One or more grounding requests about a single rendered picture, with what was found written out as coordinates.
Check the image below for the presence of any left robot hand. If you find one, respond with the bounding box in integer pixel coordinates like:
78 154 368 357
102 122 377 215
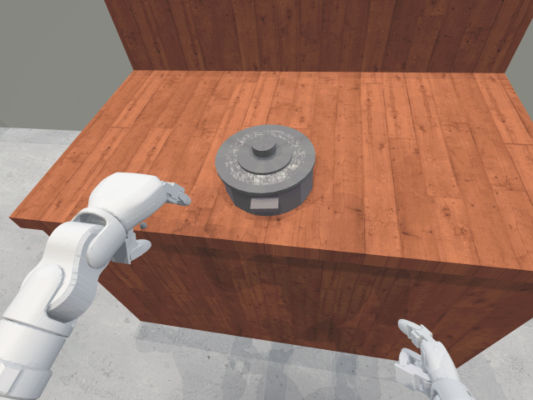
87 172 192 264

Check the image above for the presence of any right robot hand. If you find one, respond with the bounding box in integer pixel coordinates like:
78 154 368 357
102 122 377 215
395 319 461 400

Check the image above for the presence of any table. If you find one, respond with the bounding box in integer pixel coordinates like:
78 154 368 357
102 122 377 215
9 0 533 368

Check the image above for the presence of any pot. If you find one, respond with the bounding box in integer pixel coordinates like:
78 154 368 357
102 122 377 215
224 169 313 216

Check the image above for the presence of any robot right forearm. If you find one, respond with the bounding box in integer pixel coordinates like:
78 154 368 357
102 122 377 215
430 378 475 400

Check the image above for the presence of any knob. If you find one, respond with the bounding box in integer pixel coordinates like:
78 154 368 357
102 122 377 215
252 135 276 158

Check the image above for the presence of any lid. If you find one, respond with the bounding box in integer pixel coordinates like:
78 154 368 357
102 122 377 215
215 124 316 196

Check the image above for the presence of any robot left forearm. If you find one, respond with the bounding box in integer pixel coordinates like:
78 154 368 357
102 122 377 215
0 207 127 400

